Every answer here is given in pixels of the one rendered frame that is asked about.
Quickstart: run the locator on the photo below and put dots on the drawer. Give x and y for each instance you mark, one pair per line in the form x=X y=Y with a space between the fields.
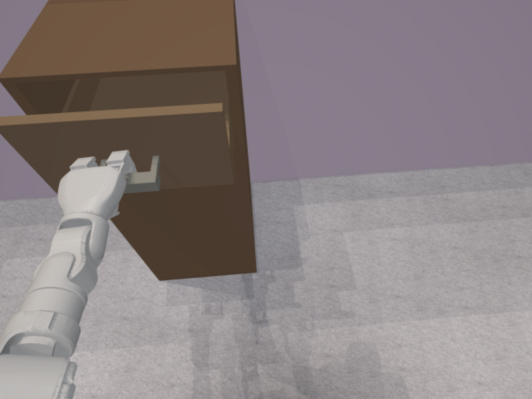
x=184 y=118

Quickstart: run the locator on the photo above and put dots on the handle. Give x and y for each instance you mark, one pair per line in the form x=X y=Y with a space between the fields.
x=142 y=181

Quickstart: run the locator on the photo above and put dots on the left robot hand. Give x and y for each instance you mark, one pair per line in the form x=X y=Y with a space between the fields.
x=94 y=189

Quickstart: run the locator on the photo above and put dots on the cabinet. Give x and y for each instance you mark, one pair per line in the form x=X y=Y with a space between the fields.
x=179 y=233

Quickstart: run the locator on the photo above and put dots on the left robot forearm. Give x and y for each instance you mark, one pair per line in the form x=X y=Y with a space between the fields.
x=47 y=323

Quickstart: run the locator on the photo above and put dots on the robot left upper arm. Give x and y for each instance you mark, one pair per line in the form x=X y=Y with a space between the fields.
x=36 y=377

